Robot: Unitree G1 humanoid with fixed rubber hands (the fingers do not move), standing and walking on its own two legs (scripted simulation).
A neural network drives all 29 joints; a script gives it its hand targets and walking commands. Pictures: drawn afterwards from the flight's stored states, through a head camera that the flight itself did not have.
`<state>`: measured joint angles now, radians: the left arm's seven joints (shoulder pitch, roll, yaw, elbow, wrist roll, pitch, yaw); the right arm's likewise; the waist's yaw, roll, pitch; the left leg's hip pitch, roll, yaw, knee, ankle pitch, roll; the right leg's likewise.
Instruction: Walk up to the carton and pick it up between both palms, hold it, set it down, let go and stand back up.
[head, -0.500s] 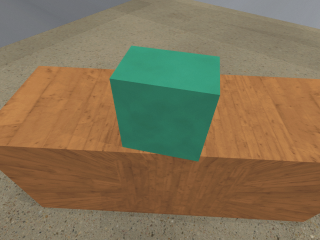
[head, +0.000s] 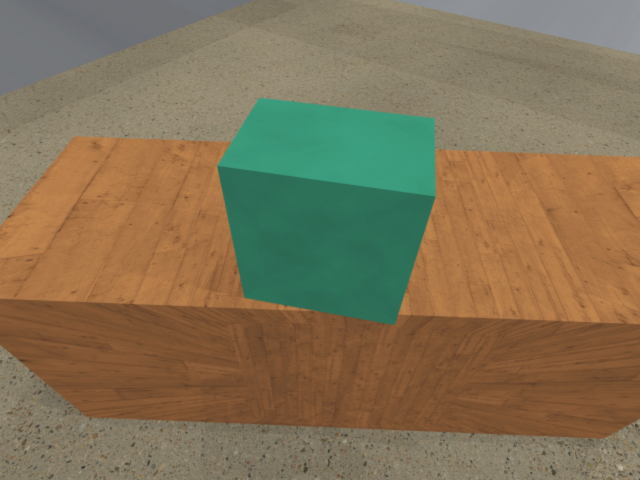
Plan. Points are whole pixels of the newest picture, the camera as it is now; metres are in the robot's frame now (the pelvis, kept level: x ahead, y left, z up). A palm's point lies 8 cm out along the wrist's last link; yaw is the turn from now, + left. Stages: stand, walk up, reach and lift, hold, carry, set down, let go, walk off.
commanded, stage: stand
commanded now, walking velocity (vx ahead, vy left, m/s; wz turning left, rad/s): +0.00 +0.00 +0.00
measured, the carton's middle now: (330, 216) +0.53 -0.01 +0.02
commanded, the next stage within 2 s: none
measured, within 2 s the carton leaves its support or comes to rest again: neither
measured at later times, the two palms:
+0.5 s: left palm out of the picture -0.02 +0.20 -0.15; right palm out of the picture -0.01 -0.20 -0.15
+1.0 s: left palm out of the picture -0.04 +0.18 -0.15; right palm out of the picture -0.05 -0.19 -0.15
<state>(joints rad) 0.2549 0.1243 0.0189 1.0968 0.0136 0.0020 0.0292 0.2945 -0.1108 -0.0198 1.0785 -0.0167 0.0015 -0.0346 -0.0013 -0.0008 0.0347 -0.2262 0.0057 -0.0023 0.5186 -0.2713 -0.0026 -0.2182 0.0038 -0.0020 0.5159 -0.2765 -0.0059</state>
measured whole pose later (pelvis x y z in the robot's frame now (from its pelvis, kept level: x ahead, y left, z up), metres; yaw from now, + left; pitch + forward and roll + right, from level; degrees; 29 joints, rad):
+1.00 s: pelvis -0.01 +0.00 +0.00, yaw +0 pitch -2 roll +0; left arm 0.32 0.07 0.01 1.16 0.01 0.01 0.04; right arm 0.33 -0.08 -0.01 1.14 -0.01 0.01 -0.04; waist 0.00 0.00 0.02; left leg -0.21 0.01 0.00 0.49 -0.24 -0.01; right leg -0.20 0.01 0.00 0.49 -0.24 -0.01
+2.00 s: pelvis +0.00 -0.01 +0.00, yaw -1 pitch -2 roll +0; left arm 0.31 0.10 0.02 1.14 0.01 -0.01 0.04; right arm 0.32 -0.08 -0.01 1.15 -0.01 0.00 -0.04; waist 0.00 0.00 0.04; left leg -0.19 0.02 0.00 0.47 -0.25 -0.02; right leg -0.18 0.02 0.00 0.47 -0.25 -0.02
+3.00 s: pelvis +0.02 -0.01 +0.01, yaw +0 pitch -2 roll +0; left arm 0.29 0.09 0.01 1.17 0.01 -0.02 0.04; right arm 0.28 -0.08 -0.01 1.20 -0.01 0.00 -0.04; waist 0.00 0.00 0.06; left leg -0.15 0.03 -0.01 0.44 -0.26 -0.02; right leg -0.14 0.02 0.00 0.43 -0.26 -0.02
